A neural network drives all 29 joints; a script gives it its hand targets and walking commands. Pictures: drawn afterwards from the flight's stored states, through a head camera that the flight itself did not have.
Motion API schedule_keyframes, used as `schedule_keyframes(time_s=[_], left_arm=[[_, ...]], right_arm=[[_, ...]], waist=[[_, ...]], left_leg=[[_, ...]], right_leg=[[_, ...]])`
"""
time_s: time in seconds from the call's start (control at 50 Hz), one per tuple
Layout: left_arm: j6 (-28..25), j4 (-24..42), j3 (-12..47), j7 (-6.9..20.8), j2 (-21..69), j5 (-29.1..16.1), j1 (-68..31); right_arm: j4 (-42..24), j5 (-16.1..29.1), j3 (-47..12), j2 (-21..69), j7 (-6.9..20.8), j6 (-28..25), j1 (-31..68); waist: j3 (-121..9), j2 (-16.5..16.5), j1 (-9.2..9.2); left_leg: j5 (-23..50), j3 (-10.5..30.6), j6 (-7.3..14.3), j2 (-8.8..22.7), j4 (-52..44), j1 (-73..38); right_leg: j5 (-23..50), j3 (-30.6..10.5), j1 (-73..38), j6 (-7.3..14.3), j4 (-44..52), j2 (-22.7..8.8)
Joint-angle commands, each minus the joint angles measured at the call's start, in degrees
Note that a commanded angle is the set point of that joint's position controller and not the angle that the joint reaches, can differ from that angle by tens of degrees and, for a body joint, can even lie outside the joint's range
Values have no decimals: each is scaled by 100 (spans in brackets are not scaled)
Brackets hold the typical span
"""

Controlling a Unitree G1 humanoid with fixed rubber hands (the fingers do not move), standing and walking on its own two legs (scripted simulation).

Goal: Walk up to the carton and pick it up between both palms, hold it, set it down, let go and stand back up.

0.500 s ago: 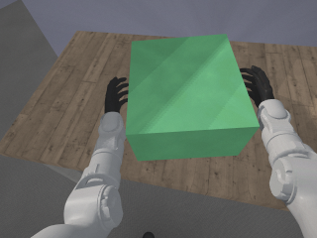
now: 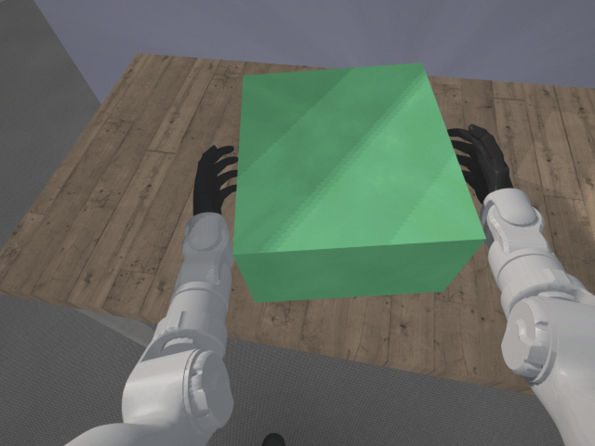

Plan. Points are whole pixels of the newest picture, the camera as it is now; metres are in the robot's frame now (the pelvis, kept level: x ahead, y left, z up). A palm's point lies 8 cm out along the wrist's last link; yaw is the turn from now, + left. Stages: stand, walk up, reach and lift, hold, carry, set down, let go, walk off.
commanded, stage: set down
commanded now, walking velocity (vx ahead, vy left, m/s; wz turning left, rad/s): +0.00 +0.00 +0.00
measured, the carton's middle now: (340, 180) +0.48 +0.05 +0.01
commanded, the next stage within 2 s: none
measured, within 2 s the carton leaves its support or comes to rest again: neither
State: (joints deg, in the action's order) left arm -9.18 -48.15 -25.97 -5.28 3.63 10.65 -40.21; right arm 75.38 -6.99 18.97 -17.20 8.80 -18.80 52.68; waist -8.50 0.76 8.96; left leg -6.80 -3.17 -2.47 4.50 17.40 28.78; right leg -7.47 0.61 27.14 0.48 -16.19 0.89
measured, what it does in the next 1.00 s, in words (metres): stands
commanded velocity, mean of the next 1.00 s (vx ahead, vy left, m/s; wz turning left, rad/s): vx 0.00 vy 0.00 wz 0.00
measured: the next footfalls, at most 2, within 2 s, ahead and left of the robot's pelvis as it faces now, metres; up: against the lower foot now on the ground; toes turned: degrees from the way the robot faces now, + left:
none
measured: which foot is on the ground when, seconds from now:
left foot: down 0.00-1.00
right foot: down 0.00-1.00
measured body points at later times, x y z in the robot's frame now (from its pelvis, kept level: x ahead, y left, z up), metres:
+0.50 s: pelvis -0.01 +0.00 -0.02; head +0.12 -0.02 +0.41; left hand +0.38 +0.23 -0.01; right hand +0.49 -0.15 +0.01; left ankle -0.01 +0.15 -0.74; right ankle -0.02 -0.11 -0.74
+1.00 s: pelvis -0.05 -0.01 -0.03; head +0.09 -0.04 +0.40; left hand +0.38 +0.26 +0.03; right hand +0.49 -0.20 +0.05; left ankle -0.01 +0.15 -0.74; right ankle -0.02 -0.11 -0.74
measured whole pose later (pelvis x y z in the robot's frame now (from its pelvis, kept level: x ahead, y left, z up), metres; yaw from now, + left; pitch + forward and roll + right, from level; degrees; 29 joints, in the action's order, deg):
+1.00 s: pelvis -0.05 -0.01 -0.03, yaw -1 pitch +31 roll -1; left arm -2.0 -51.9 -1.5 -9.0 -14.1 -18.6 -47.0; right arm 68.7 30.7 -13.9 -33.7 8.1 -7.3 59.7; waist -16.7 -0.7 12.7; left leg -8.2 -1.5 -3.5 6.7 31.8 54.4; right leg -8.9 1.1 52.8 1.8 -30.7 2.9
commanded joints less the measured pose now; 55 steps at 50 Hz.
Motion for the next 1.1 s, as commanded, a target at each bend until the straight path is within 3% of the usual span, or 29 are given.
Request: schedule_keyframes(time_s=[0.0,0.08,0.14,0.24,0.28,0.32,0.38,0.44,0.56,0.68,0.88,0.98,1.08], left_arm=[[29,-85,1313,411,1803,321,-1851],[-19,-28,1190,306,1368,250,-1806],[-98,127,1147,70,674,28,-1848],[-263,115,1459,-479,-447,-757,-1972],[-354,162,1649,-612,-810,-1175,-2128],[-462,272,1763,-639,-976,-1437,-2207],[-650,443,1697,-587,-1297,-1626,-2330],[-738,279,1696,-513,-1525,-1758,-2333],[-794,-297,1830,-333,-1849,-2036,-2327],[-650,4,1993,-291,-2366,-2454,-2771],[352,863,2192,-393,-3003,-2905,-3170],[1038,1098,2129,-375,-3105,-2964,-3123],[1646,1515,2008,-347,-3204,-2906,-3276]], right_arm=[[-375,-394,-766,2060,434,-179,2218],[-337,-243,-757,1565,343,-187,2150],[-328,148,-846,769,168,-227,2214],[-189,1517,-1711,-596,-155,-274,2693],[-325,2112,-2154,-970,-228,-282,2948],[-622,2389,-2351,-1104,-282,-307,3160],[-942,2535,-2446,-1426,-387,-375,3319],[-812,2695,-2633,-1734,-411,-361,3360],[-460,2929,-2807,-2108,-323,-300,3407],[-975,3369,-3019,-2353,-212,-86,3755],[-1843,3823,-3037,-2708,-53,786,3826],[-2039,3829,-2956,-2858,-18,1296,3748],[-2148,3683,-2689,-3007,-13,1726,3723]], waist=[[-2525,506,45],[-2583,533,46],[-2831,456,55],[-3643,215,260],[-4223,226,289],[-4782,333,284],[-5401,481,232],[-5560,603,227],[-5443,1033,181],[-5710,1285,267],[-5714,1090,411],[-5307,1119,363],[-5051,931,222]], left_leg=[[2212,-449,229,-354,326,-1358],[2306,-439,212,-342,340,-1367],[2521,-424,138,-318,440,-1413],[2886,-341,-69,-307,805,-1251],[3083,-298,-139,-313,1054,-1135],[3239,-263,-169,-322,1292,-1036],[3415,-244,-210,-341,1551,-830],[3334,-243,-233,-332,1665,-514],[2605,-282,-161,-319,1595,104],[1905,-364,-44,-366,1559,653],[1284,-317,98,-364,1527,868],[1181,-245,142,-384,1438,840],[1352,-147,90,-418,1346,495]], right_leg=[[1911,347,-1559,-189,-198,159],[1953,317,-1607,-192,-206,169],[1968,278,-1553,-185,-219,204],[1966,152,-1211,-134,-408,315],[2266,87,-1151,-130,-607,368],[2610,63,-1121,-134,-804,384],[3262,67,-1242,-191,-1085,389],[3538,105,-1244,-261,-1313,423],[3031,100,-1078,-299,-1442,460],[2509,69,-1280,-349,-1603,446],[1805,81,-1406,-297,-1621,423],[1796,77,-1617,-283,-1571,408],[1975,71,-1693,-280,-1514,419]])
